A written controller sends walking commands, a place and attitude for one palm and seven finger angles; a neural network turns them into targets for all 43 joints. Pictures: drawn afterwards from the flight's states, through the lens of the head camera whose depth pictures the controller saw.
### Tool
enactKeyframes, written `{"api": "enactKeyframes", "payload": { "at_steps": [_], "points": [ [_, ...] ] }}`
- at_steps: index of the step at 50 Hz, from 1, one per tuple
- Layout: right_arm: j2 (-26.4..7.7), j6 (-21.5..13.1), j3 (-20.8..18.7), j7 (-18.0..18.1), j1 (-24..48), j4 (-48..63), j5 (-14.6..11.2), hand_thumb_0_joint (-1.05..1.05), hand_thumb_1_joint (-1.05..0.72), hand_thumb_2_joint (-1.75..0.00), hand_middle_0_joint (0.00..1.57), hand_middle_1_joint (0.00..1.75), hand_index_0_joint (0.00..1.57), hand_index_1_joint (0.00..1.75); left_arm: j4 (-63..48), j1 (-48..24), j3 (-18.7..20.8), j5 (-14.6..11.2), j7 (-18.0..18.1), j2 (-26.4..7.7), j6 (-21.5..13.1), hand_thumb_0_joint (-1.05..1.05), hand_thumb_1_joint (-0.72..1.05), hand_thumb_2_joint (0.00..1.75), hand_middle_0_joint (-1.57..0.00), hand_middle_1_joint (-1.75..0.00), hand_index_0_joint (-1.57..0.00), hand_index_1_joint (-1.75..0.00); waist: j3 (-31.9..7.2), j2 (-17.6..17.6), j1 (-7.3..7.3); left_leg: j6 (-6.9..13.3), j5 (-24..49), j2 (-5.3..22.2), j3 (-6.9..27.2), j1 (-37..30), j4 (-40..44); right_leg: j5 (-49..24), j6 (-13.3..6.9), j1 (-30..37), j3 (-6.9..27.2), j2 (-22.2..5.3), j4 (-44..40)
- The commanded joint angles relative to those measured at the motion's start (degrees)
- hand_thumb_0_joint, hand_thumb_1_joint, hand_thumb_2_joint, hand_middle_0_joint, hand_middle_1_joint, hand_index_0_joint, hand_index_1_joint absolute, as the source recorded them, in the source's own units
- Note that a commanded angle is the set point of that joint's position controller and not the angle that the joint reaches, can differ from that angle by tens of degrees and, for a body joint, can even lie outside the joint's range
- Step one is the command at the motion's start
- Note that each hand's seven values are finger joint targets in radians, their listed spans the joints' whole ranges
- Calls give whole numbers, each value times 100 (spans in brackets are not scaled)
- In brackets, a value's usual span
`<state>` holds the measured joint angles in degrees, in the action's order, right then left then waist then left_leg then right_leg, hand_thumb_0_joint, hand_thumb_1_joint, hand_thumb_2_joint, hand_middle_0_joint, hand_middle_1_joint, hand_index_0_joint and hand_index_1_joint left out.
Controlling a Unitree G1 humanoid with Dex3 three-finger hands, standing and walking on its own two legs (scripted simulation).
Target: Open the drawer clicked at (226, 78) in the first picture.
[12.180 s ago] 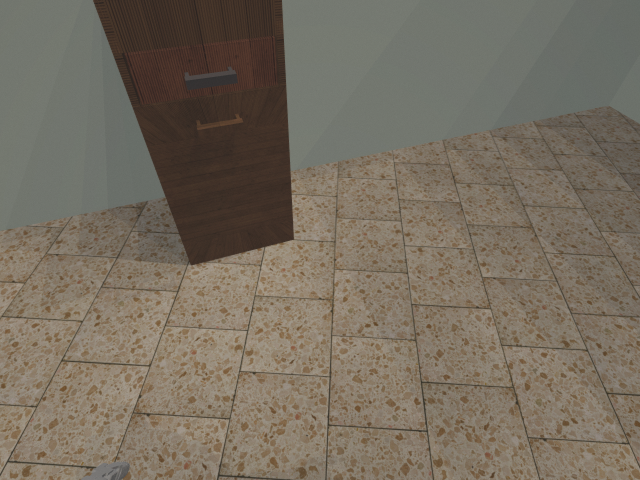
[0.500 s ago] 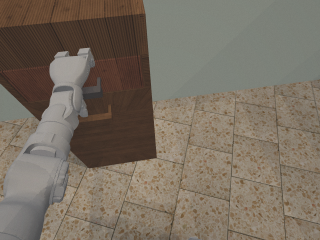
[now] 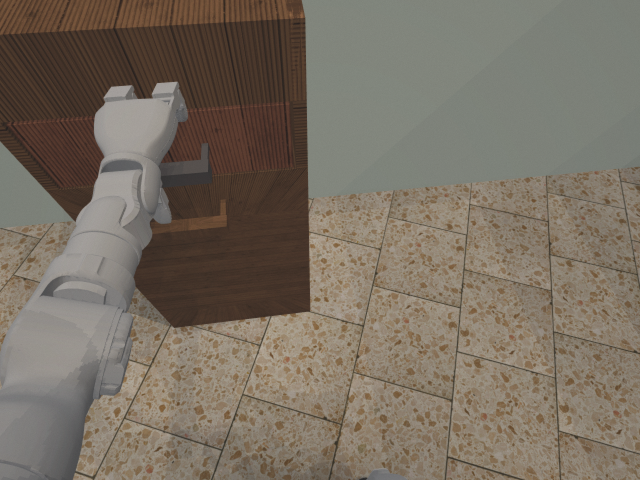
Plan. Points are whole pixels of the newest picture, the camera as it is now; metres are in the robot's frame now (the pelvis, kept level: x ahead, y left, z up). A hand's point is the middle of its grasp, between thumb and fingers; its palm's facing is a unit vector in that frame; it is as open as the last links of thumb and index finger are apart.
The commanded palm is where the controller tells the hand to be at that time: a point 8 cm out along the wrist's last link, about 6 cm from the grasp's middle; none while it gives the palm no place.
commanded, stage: move the hooked fingers above the handle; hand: left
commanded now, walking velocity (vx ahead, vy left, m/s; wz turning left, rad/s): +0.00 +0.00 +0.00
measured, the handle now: (165, 164) +0.57 +0.20 +0.02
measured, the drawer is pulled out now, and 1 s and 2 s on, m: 0.00 0.00 0.00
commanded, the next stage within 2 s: none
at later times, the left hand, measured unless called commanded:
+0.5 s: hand (152, 158) +0.52 +0.19 +0.07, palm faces +0.06 -0.01 -1.00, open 13.8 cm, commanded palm +0.50 +0.20 +0.13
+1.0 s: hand (145, 163) +0.51 +0.19 +0.08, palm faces +0.05 +0.01 -1.00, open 13.8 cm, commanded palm +0.49 +0.20 +0.13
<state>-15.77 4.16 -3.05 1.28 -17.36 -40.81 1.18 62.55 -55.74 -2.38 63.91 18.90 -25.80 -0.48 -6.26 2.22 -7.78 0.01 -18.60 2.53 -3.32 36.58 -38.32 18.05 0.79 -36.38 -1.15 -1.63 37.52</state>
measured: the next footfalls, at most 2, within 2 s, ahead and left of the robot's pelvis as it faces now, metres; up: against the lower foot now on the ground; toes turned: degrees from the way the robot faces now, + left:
none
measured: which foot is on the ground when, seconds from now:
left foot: down 0.00-1.00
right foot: down 0.00-1.00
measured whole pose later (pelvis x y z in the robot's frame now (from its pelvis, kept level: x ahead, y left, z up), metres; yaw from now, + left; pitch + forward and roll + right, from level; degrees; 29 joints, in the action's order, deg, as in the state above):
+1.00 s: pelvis +0.00 +0.00 +0.00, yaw +0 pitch +17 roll +0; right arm -15.2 4.4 -3.1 1.5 -17.4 -40.8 1.0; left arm 61.4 -53.4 -1.9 63.9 18.3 -26.5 0.1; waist -6.0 2.9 -6.8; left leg -0.3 -18.8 2.7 -3.1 36.0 -38.1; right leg 18.4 0.6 -35.9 -1.2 -1.4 37.5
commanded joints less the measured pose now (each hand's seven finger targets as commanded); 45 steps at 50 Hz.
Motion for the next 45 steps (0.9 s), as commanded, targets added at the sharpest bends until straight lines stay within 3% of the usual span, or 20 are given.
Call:
{"api": "enactKeyframes", "payload": {
  "at_steps": [1,4,7,9,12,14,16,19,22,24,25,28,32,33,36,38,40,41,42,45],
  "points": [
    [-806,6,-242,-11,-703,279,-30,0,-90,-90,20,30,20,30,-500,-2654,524,8,288,-1956,796,0,-50,30,-30,-120,-30,-120,-2832,-35,134,168,2403,-378,-19,-1292,179,-2418,-171,1608,-90,385,-190],
    [-852,31,-304,23,-844,291,-134,0,-90,-90,20,30,20,30,-420,-2707,-108,-248,-283,-1301,928,0,-50,30,-30,-120,-30,-120,-2714,-209,-82,212,2335,-327,-31,-1544,269,-2461,-107,1551,-64,380,-407],
    [-894,68,-309,105,-920,267,-156,0,-90,-90,20,30,20,30,-580,-2667,-144,-384,-721,-1265,610,0,-50,30,-30,-120,-30,-120,-2476,-433,-139,262,2176,-312,20,-1613,346,-2295,-90,1472,-42,381,-530],
    [-856,29,-305,143,-938,246,-137,0,-90,-90,20,30,20,30,-807,-2682,-415,-434,-922,-898,259,0,-50,30,-30,-120,-30,-120,-2103,-329,-207,278,2045,-308,69,-1677,371,-2054,-115,1182,-51,390,-596],
    [-823,-23,-334,199,-1031,228,-84,0,-90,-90,20,30,20,30,-1340,-2751,52,-347,-870,-1433,-359,0,-50,30,-30,-120,-30,-120,-2228,-105,-88,280,2168,-309,133,-1763,283,-2044,-164,1144,13,401,-507],
    [-755,-68,-318,179,-1082,229,-58,0,-90,-90,20,30,20,30,-1479,-2794,116,-277,-641,-1412,-566,0,-50,30,-30,-120,-30,-120,-2197,172,-23,242,2257,-312,170,-1754,248,-1944,-207,978,-21,416,-409],
    [-780,-76,-315,152,-1063,210,-19,0,-90,-90,20,30,20,30,-1563,-2746,651,-137,-271,-2004,-611,0,-50,30,-30,-120,-30,-120,-2462,283,153,200,2571,-321,170,-1652,158,-2119,-244,1075,-38,428,-230],
    [-739,-77,-292,36,-975,228,48,0,-90,-90,20,30,20,30,-1399,-2421,916,-38,255,-2146,-263,0,-50,30,-30,-120,-30,-120,-2743,495,301,151,2965,-324,102,-1512,43,-2436,-241,1224,-115,414,-20],
    [-809,-42,-302,-65,-946,179,25,0,-90,-90,20,30,20,30,-894,-2353,711,-11,434,-1970,366,0,-50,30,-30,-120,-30,-120,-2670,131,188,147,2811,-301,17,-1329,79,-2514,-185,1316,-157,413,-82],
    [-837,16,-280,-69,-869,210,-19,0,-90,-90,20,30,20,30,-865,-2416,752,-28,388,-2134,657,0,-50,30,-30,-120,-30,-120,-2795,-17,235,168,2658,-336,-36,-1268,151,-2583,-167,1574,-121,412,-147],
    [-848,45,-277,-45,-828,207,-48,0,-90,-90,20,30,20,30,-749,-2563,629,-60,311,-2076,791,0,-50,30,-30,-120,-30,-120,-2712,-157,126,187,2463,-348,-52,-1252,195,-2531,-137,1614,-96,405,-230],
    [-855,64,-323,34,-863,210,-118,0,-90,-90,20,30,20,30,-891,-2734,477,-181,-95,-1992,799,0,-50,30,-30,-120,-30,-120,-2862,-133,75,231,2488,-347,-50,-1531,268,-2665,-114,1792,-43,384,-350],
    [-813,40,-399,112,-921,279,-108,0,-90,-90,20,30,20,30,-1474,-2453,-105,-373,-700,-1176,311,0,-50,30,-30,-120,-30,-120,-2873,22,-9,258,3054,-269,72,-2246,246,-2745,-116,1561,-49,405,-481],
    [-797,38,-407,116,-899,294,-107,0,-90,-90,20,30,20,30,-1519,-2228,-367,-420,-827,-817,192,0,-50,30,-30,-120,-30,-120,-2639,53,-21,257,3094,-265,89,-2337,245,-2624,-124,1376,-68,425,-524],
    [-781,42,-373,120,-852,255,-130,0,-90,-90,20,30,20,30,-1422,-2117,-562,-476,-958,-515,-135,0,-50,30,-30,-120,-30,-120,-1777,-261,-111,253,2563,-273,125,-2066,339,-2186,-153,1055,-104,422,-655],
    [-794,33,-344,118,-844,200,-131,0,-90,-90,20,30,20,30,-1332,-2211,-329,-423,-820,-795,-245,0,-50,30,-30,-120,-30,-120,-1478,-135,-63,224,2198,-292,168,-1852,396,-1873,-197,859,-110,419,-614],
    [-781,7,-314,103,-847,204,-109,0,-90,-90,20,30,20,30,-1360,-2409,42,-339,-553,-1224,-302,0,-50,30,-30,-120,-30,-120,-1573,26,5,209,2138,-313,154,-1720,383,-1839,-232,896,-88,404,-528],
    [-796,-4,-307,113,-840,217,-90,0,-90,-90,20,30,20,30,-1431,-2481,333,-286,-393,-1565,-325,0,-50,30,-30,-120,-30,-120,-1766,-23,100,211,2201,-339,141,-1638,341,-1893,-242,1029,-65,404,-470],
    [-747,-17,-288,96,-808,238,-64,0,-90,-90,20,30,20,30,-1485,-2690,275,-198,-225,-1544,-306,0,-50,30,-30,-120,-30,-120,-1982,237,83,194,2190,-357,132,-1624,310,-1919,-239,1048,-45,390,-389],
    [-723,-68,-272,67,-756,270,-12,0,-90,-90,20,30,20,30,-1475,-2781,621,-20,216,-1925,-101,0,-50,30,-30,-120,-30,-120,-2480,244,170,180,2368,-379,86,-1520,204,-2176,-229,1297,-64,387,-217]
  ]
}}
